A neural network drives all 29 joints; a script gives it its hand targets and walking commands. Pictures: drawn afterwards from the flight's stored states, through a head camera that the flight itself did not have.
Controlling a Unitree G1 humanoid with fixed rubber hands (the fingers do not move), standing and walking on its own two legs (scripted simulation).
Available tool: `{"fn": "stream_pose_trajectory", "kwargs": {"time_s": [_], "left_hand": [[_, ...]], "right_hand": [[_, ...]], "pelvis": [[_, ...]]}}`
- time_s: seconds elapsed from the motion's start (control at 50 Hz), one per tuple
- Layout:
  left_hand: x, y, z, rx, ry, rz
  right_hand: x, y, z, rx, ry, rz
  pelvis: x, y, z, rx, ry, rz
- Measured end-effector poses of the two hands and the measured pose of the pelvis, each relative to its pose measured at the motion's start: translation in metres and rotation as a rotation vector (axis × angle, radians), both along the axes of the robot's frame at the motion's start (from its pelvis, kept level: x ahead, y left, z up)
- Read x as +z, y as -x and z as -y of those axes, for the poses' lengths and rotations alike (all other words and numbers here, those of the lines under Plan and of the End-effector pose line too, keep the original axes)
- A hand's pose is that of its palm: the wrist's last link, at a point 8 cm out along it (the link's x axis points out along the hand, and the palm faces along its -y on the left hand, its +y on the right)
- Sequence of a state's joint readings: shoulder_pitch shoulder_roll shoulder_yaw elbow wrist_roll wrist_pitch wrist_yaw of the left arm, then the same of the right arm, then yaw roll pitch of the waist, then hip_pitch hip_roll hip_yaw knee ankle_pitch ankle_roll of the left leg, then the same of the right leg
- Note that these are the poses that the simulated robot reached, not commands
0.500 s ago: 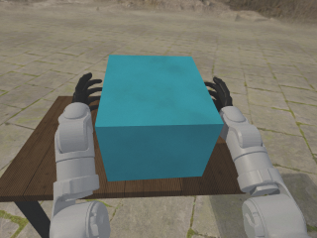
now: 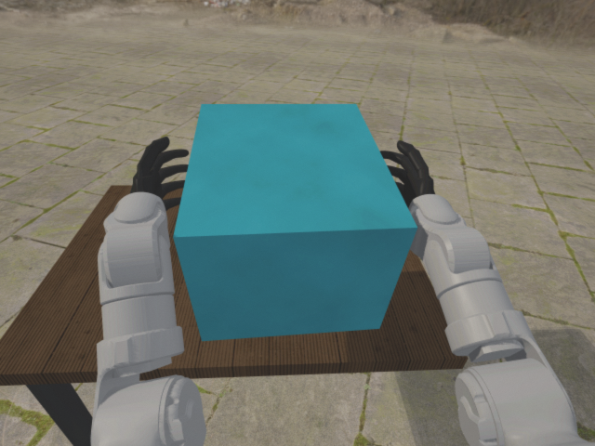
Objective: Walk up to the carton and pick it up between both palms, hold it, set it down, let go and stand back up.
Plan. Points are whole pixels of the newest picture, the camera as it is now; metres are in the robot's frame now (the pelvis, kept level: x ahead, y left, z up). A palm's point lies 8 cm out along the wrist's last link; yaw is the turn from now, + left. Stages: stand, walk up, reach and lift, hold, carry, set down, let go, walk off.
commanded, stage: hold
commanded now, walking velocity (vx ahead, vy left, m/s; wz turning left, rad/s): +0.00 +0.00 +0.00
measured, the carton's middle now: (286, 211) +0.41 +0.00 +0.18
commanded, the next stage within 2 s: none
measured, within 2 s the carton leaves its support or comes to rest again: neither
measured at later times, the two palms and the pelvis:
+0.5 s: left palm (149, 197) +0.36 +0.17 +0.24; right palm (415, 199) +0.36 -0.16 +0.23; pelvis +0.00 +0.00 +0.00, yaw +0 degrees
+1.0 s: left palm (149, 200) +0.36 +0.17 +0.24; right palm (415, 201) +0.36 -0.16 +0.23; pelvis +0.00 +0.00 +0.00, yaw +0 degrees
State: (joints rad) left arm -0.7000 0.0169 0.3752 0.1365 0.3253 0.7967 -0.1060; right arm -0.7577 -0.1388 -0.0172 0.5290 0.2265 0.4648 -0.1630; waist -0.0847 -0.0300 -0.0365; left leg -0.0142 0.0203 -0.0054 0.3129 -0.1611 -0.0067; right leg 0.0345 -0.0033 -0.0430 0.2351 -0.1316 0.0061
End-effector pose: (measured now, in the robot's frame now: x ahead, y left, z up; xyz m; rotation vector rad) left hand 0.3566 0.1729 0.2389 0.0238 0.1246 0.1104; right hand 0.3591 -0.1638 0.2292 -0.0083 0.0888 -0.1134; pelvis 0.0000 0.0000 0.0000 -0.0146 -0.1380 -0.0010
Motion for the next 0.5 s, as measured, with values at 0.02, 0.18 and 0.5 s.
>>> {"fn": "stream_pose_trajectory", "kwargs": {"time_s": [0.02,0.18,0.5], "left_hand": [[-0.0002,0.0,-0.0001,0.0,0.0,-0.001],[-0.0017,0.0015,-0.0004,-0.003,0.002,-0.001],[0.0018,-0.0019,-0.0009,-0.001,0.004,-0.003]], "right_hand": [[-0.0003,0.0,-0.0001,0.0,0.0,0.0],[-0.0021,0.002,-0.0004,-0.002,-0.005,-0.001],[-0.0002,-0.0016,-0.001,-0.001,-0.009,-0.003]], "pelvis": [[0.0,0.0,-0.0001,0.0,0.0,0.0],[-0.0001,0.0006,-0.0008,0.001,0.001,0.001],[0.0001,0.0022,-0.0003,0.001,-0.001,-0.012]]}}
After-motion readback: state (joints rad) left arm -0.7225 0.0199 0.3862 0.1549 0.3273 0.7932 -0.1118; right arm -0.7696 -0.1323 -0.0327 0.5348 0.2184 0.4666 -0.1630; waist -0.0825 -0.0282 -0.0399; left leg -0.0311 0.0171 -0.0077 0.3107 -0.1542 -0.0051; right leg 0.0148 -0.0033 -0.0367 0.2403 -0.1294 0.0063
